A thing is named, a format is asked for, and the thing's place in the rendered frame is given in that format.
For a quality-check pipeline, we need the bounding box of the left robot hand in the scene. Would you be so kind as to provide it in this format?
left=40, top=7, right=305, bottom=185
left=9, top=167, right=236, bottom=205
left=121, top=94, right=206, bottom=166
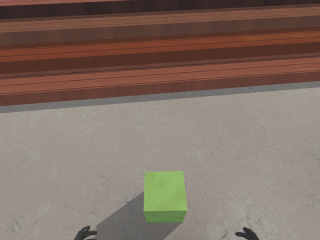
left=74, top=225, right=98, bottom=240

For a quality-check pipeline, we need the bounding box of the right robot hand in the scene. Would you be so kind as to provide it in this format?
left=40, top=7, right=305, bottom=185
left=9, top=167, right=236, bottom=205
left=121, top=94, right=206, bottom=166
left=235, top=227, right=259, bottom=240

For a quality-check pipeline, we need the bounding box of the carton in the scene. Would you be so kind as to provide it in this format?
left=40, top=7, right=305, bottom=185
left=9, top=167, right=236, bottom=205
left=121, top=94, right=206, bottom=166
left=143, top=171, right=188, bottom=223

